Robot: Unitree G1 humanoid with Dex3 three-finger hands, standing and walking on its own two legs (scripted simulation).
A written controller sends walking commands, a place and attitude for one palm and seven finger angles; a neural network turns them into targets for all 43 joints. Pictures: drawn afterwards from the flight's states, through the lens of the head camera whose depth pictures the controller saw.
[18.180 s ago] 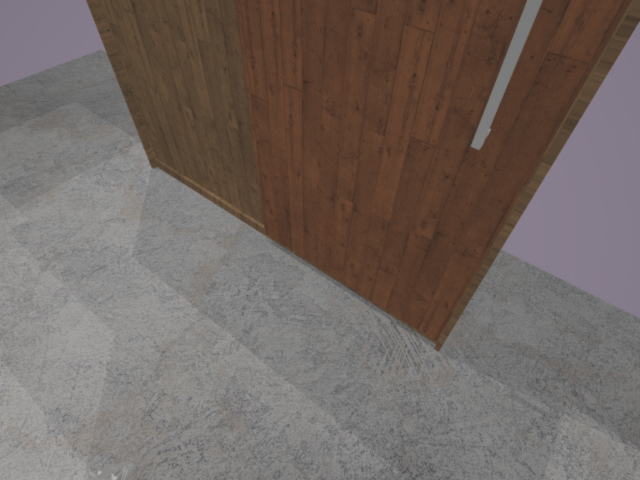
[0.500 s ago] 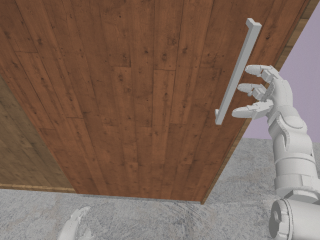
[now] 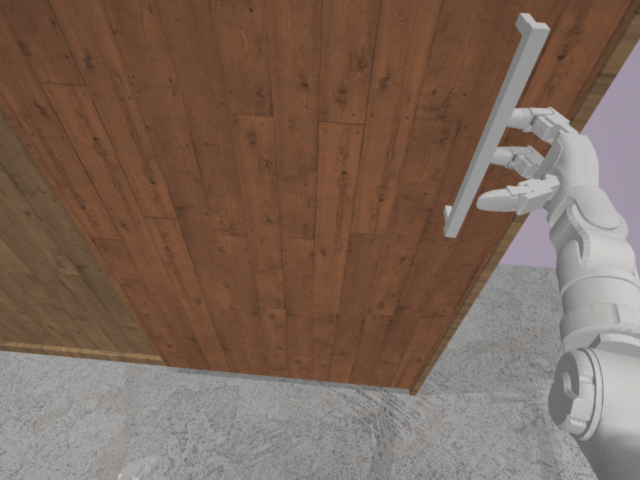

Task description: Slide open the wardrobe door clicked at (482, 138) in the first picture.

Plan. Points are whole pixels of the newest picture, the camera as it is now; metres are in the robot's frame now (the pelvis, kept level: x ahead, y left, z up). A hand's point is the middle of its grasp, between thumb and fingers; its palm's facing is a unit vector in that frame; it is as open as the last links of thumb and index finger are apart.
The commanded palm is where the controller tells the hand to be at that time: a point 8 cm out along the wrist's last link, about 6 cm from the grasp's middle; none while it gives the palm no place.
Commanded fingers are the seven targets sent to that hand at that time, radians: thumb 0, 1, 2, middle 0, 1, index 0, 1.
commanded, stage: slide the fingers in behind the handle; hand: right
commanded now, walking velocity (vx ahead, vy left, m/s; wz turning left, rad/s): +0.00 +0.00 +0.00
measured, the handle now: (481, 145) +0.50 -0.14 +0.19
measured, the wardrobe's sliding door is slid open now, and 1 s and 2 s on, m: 0.00 0.00 0.00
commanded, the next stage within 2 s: grip the handle and tug to test in 1.70 s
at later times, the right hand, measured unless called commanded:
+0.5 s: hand (505, 172) +0.44 -0.16 +0.19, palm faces -0.03 +1.00 +0.01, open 14.0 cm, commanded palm +0.42 -0.20 +0.19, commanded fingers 0.00 0.50 -0.30 0.30 1.20 0.30 1.20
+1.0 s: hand (473, 172) +0.44 -0.12 +0.19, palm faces -0.01 +1.00 +0.00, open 14.0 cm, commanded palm +0.42 -0.17 +0.19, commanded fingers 0.00 0.50 -0.30 0.30 1.20 0.30 1.20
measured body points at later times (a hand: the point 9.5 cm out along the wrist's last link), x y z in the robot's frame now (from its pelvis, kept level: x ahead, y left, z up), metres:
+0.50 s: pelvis +0.01 -0.01 +0.00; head +0.01 +0.00 +0.45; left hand +0.13 +0.24 -0.10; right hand +0.44 -0.21 +0.20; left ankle +0.01 +0.10 -0.74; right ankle +0.00 -0.12 -0.74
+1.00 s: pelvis +0.02 +0.00 +0.00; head +0.02 +0.02 +0.45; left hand +0.15 +0.24 -0.11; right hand +0.44 -0.18 +0.19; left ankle +0.01 +0.10 -0.74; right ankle +0.00 -0.12 -0.74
